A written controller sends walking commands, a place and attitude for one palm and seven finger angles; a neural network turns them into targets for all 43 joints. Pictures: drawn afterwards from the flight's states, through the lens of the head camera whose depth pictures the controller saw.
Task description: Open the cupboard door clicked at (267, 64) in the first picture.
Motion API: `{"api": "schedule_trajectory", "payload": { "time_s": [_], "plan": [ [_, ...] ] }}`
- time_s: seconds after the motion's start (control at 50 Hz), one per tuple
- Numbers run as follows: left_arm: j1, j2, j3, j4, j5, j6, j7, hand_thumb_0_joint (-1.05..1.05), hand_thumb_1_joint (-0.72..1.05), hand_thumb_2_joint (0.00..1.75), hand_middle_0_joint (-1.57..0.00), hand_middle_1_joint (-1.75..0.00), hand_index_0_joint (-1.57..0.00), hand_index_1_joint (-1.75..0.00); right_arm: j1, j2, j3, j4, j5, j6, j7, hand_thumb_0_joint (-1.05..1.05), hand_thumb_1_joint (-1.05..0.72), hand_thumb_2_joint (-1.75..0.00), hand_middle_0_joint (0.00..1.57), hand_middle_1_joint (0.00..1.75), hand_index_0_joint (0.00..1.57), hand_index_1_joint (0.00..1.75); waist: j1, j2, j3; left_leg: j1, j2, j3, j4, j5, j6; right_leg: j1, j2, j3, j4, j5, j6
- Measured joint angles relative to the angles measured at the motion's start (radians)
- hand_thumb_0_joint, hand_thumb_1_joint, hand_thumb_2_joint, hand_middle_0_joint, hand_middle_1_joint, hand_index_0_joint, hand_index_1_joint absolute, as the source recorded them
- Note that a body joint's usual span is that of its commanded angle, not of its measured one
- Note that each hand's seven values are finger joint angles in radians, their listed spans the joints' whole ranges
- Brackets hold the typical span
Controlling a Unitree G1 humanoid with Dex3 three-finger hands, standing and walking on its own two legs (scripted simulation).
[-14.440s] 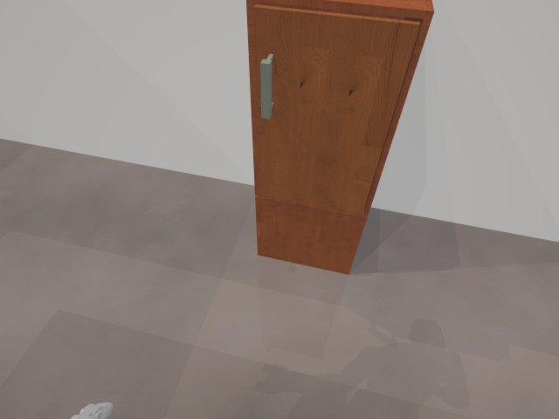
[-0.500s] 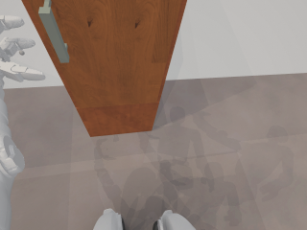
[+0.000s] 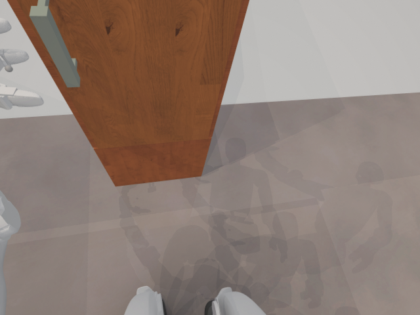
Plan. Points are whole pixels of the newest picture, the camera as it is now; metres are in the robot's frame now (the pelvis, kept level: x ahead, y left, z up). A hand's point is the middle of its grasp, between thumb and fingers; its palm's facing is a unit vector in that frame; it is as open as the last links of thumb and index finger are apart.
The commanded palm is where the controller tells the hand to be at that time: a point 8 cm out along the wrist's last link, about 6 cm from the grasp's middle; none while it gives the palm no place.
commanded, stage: move the hooked fingers beside the handle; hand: left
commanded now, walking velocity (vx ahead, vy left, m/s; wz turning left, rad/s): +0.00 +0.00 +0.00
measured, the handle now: (59, 43) +0.58 +0.21 +0.11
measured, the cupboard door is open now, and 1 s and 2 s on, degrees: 0 0 0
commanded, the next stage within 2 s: slide the fingers in behind the handle in 0.74 s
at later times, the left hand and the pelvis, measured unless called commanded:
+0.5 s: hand (7, 70) +0.51 +0.27 +0.12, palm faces +0.08 -1.00 +0.01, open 14.0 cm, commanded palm +0.50 +0.31 +0.10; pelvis -0.01 +0.01 +0.00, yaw +1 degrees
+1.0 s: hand (14, 71) +0.52 +0.27 +0.10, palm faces +0.06 -1.00 +0.01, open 14.0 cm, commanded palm +0.51 +0.29 +0.10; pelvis -0.02 +0.01 -0.01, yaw +0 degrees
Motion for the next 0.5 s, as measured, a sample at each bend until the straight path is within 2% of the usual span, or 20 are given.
{"api": "schedule_trajectory", "payload": {
  "time_s": [0.1, 0.2, 0.28, 0.38, 0.5],
  "plan": [
    [0.008, -0.018, -0.034, -0.027, -0.022, -0.024, -0.002, -0.01, -0.5, 0.3, -0.3, -1.2, -0.3, -1.2, -0.018, -0.001, -0.007, 0.005, 0.0, -0.002, 0.002, 0.0, -0.91, -0.89, 0.2, 0.3, 0.2, 0.3, 0.015, 0.001, -0.003, 0.01, -0.005, -0.009, 0.001, -0.003, 0.0, 0.017, -0.003, -0.008, -0.006, -0.003, 0.0],
    [0.003, -0.042, -0.064, -0.011, -0.045, -0.008, -0.024, -0.01, -0.5, 0.3, -0.3, -1.2, -0.3, -1.2, -0.04, -0.005, -0.008, 0.005, 0.004, 0.0, 0.0, 0.0, -0.91, -0.89, 0.2, 0.3, 0.2, 0.3, 0.025, 0.001, -0.009, 0.02, -0.012, -0.011, -0.002, -0.001, 0.003, 0.029, -0.009, -0.012, -0.008, -0.004, 0.003],
    [0.01, -0.062, -0.074, -0.002, -0.038, -0.006, -0.011, -0.01, -0.5, 0.3, -0.3, -1.2, -0.3, -1.2, -0.054, -0.009, -0.007, -0.006, 0.003, -0.005, 0.0, 0.0, -0.91, -0.89, 0.2, 0.3, 0.2, 0.3, 0.027, 0.002, -0.007, 0.018, -0.016, -0.011, 0.002, 0.001, 0.006, 0.026, -0.013, -0.011, 0.001, -0.004, 0.006],
    [0.012, -0.08, -0.053, -0.025, -0.027, -0.044, 0.024, -0.01, -0.5, 0.3, -0.3, -1.2, -0.3, -1.2, -0.067, -0.004, -0.007, -0.006, -0.001, -0.014, 0.003, 0.0, -0.91, -0.89, 0.2, 0.3, 0.2, 0.3, 0.025, -0.002, 0.0, 0.006, -0.015, -0.01, 0.015, 0.003, 0.007, 0.011, -0.013, -0.01, 0.017, -0.004, 0.007],
    [-0.033, -0.059, -0.06, 0.009, -0.016, -0.044, 0.032, -0.01, -0.5, 0.3, -0.3, -1.2, -0.3, -1.2, -0.061, 0.0, 0.0, 0.008, 0.003, -0.014, 0.003, 0.0, -0.91, -0.89, 0.2, 0.3, 0.2, 0.3, 0.014, 0.002, 0.001, -0.007, -0.015, -0.014, 0.025, 0.006, 0.008, 0.0, -0.013, -0.015, 0.027, -0.002, 0.007]
  ]
}}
